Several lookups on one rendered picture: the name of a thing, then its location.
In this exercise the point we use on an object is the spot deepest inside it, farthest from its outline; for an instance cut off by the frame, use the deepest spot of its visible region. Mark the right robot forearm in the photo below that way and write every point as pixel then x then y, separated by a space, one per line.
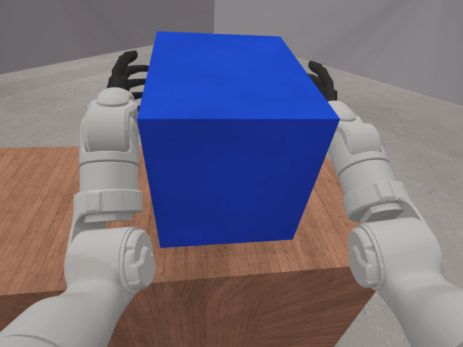
pixel 371 191

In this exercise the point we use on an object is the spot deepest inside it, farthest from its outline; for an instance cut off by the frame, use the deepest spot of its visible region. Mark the carton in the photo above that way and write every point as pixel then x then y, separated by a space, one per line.
pixel 234 133

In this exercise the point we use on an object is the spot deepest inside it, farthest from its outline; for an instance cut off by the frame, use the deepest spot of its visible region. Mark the pedestal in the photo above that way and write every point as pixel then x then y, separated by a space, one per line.
pixel 288 293

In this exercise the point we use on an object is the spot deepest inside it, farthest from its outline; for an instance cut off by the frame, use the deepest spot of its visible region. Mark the left robot forearm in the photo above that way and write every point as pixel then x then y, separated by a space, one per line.
pixel 109 160

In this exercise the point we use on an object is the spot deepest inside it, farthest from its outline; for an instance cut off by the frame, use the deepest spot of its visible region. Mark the right robot upper arm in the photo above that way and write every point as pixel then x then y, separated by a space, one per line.
pixel 400 260

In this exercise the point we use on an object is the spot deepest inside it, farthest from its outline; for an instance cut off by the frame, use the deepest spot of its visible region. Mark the robot right hand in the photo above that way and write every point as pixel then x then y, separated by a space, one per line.
pixel 323 82

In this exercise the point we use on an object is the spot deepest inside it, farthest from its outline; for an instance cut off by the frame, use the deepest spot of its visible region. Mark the left robot upper arm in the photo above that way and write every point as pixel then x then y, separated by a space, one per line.
pixel 104 270

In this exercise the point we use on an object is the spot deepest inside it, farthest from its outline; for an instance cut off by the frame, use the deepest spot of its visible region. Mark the robot left hand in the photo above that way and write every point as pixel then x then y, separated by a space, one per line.
pixel 121 71

